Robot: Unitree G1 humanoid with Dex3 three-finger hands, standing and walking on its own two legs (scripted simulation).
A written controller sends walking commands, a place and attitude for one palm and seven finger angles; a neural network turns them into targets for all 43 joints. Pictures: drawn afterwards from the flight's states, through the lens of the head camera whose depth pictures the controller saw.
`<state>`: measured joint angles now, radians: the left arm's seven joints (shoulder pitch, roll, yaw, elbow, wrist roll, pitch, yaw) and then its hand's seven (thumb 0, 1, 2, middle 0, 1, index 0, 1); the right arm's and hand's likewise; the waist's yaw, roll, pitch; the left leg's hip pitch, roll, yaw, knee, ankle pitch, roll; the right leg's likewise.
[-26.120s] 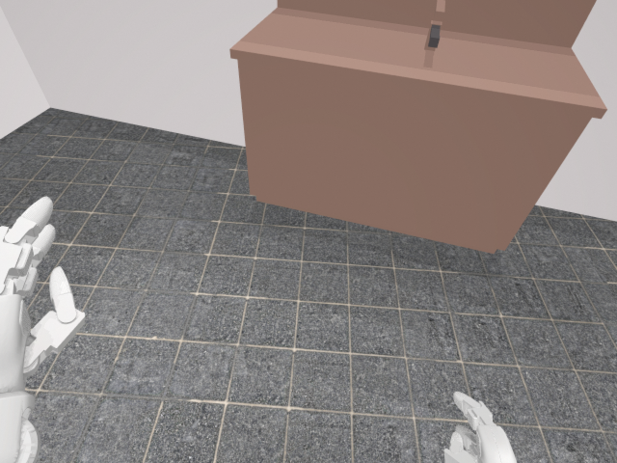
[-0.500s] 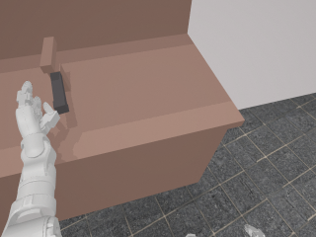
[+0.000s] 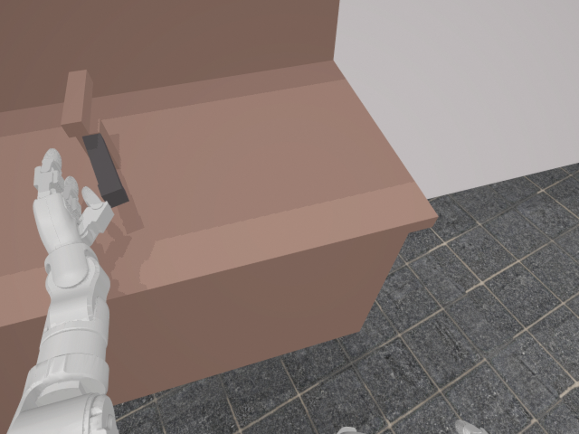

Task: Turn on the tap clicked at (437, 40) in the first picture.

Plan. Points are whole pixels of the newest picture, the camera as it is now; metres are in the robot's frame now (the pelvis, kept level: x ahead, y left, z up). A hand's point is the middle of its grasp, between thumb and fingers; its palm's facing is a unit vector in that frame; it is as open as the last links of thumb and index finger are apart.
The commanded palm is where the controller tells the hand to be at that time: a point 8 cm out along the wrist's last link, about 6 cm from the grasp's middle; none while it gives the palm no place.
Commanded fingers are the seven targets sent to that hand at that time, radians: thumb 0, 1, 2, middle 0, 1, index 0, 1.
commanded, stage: push the lever round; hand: left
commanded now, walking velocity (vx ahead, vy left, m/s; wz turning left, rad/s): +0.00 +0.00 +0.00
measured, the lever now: (113, 193) +0.43 +0.26 +0.09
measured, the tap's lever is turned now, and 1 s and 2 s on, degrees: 14 40 64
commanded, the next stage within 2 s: none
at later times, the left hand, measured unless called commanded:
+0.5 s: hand (139, 199) +0.42 +0.23 +0.08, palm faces +0.61 -0.79 -0.06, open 7.7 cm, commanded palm +0.37 +0.25 +0.08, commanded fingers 0.00 0.90 0.90 -0.15 -0.15 -0.15 -0.15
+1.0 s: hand (168, 189) +0.44 +0.19 +0.08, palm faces +0.69 -0.72 -0.07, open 7.7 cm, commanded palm +0.39 +0.21 +0.08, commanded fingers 0.00 0.90 0.90 -0.15 -0.15 -0.15 -0.15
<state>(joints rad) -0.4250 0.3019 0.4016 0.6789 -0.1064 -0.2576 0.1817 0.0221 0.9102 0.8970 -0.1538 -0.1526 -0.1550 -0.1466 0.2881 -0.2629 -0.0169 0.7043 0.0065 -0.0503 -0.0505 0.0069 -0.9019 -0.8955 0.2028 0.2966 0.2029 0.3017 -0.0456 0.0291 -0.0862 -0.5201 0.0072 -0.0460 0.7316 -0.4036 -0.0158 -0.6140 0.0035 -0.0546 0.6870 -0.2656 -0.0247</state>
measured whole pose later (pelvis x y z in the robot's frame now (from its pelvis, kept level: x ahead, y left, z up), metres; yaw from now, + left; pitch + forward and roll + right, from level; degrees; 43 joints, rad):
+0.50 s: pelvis +0.00 +0.01 +0.00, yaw +0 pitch +11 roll -1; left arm -0.49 0.16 0.32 0.68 0.00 -0.22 0.48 0.02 0.92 0.90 -0.15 -0.15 -0.16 -0.15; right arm 0.27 -0.23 -0.02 0.72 -0.03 -0.04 -0.02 0.01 -0.90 -0.90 0.20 0.30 0.20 0.30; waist -0.05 0.03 -0.11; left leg -0.53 0.00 -0.04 0.75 -0.42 -0.01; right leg -0.63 -0.01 -0.05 0.71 -0.28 -0.01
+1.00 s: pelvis -0.01 +0.00 -0.01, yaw +1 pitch +12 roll +0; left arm -0.63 0.09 0.31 0.78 0.07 -0.18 0.70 0.02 0.93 0.90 -0.15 -0.15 -0.16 -0.15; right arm 0.26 -0.22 -0.04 0.75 -0.07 -0.03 -0.01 0.01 -0.90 -0.90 0.20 0.30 0.20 0.30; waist -0.07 0.03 -0.12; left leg -0.57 0.00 -0.05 0.77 -0.41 -0.02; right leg -0.67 0.00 -0.06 0.73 -0.28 -0.03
